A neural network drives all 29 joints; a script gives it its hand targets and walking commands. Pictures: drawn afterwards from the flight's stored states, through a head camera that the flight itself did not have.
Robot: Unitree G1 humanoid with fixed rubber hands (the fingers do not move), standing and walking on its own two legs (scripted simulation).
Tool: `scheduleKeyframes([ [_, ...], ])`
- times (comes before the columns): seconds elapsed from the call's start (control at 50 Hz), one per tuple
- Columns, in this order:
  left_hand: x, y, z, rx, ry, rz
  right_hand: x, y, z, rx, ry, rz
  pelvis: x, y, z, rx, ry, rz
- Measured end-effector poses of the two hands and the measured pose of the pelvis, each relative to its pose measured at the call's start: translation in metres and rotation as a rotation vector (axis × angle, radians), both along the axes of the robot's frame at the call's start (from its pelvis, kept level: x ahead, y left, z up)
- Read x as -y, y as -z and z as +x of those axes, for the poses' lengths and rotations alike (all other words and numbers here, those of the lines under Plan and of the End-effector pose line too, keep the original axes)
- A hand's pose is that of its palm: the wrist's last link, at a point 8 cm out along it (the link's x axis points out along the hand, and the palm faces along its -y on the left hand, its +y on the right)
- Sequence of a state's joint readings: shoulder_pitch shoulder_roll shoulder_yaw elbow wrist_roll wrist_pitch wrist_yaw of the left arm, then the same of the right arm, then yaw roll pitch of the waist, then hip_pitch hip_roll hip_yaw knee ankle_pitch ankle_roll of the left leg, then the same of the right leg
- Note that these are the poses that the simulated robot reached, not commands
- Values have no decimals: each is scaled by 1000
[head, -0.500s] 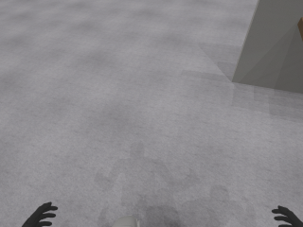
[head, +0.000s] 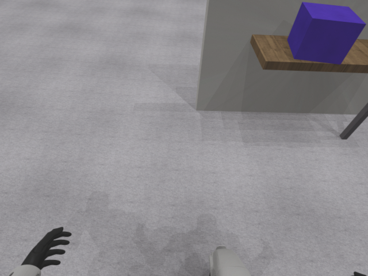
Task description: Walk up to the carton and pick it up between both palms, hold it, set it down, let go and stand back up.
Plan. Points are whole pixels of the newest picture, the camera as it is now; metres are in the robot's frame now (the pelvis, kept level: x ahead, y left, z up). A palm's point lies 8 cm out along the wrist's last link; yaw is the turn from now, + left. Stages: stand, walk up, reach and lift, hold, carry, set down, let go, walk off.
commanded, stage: walk up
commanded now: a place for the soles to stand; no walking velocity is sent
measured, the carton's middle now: (321, 33) +1.25 -0.79 -0.01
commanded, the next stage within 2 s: none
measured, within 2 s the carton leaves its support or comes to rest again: neither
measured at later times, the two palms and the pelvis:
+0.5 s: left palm (102, 211) +0.29 +0.21 -0.09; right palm (346, 187) +0.33 -0.45 -0.05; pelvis +0.21 -0.12 -0.01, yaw -3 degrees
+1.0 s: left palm (178, 125) +0.58 +0.01 -0.05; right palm out of the picture +0.41 -0.65 -0.07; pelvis +0.38 -0.28 -0.03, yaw -6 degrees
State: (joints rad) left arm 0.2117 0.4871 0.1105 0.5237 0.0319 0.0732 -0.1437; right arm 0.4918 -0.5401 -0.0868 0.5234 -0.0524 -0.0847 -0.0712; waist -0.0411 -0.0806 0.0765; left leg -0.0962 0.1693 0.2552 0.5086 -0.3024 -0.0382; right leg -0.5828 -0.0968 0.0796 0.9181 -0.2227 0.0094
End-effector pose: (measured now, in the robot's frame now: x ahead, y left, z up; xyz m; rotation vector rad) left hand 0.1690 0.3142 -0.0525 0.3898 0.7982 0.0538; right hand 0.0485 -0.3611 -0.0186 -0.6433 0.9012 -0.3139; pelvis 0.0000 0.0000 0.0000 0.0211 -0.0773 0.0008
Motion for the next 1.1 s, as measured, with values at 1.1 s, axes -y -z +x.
scheduleKeyframes([
  [1.1,307,0,378,-50,-35,98,282,46,442,22,18,164,308,8,410,-21,96,-13],
])
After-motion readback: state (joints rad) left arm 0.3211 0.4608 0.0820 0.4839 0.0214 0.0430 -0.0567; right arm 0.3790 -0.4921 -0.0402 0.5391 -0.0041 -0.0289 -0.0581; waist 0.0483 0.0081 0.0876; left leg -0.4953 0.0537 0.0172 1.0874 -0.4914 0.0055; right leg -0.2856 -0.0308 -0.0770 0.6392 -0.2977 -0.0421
